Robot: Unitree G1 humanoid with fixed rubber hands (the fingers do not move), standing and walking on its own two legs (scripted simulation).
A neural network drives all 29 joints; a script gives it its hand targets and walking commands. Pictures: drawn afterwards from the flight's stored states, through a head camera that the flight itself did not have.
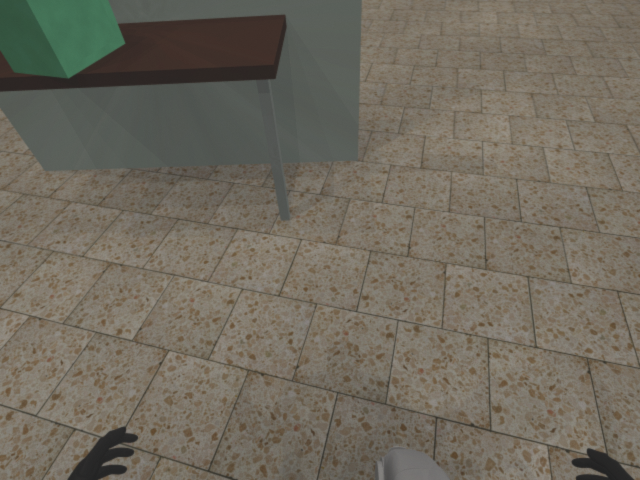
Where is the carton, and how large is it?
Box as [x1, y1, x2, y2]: [0, 0, 125, 78]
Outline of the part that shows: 0,0 0,50 14,72 68,78 125,43 107,0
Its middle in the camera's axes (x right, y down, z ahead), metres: -0.86 -0.72 +1.23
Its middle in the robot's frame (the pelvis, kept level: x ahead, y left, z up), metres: +1.42 +0.86 +0.11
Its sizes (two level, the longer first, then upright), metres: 0.287 0.228 0.281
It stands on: a table, 0.71 m high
